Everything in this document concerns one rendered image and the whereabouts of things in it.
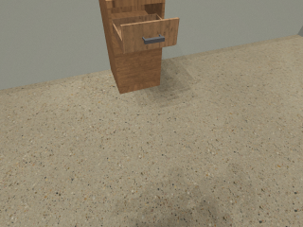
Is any drawer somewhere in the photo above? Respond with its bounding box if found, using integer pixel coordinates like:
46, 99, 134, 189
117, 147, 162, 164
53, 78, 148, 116
112, 13, 180, 54

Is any cabinet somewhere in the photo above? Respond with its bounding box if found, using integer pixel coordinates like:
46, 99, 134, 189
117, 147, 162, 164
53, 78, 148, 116
98, 0, 166, 94

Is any handle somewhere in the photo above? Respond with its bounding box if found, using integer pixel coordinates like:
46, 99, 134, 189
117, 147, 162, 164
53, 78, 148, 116
142, 34, 165, 44

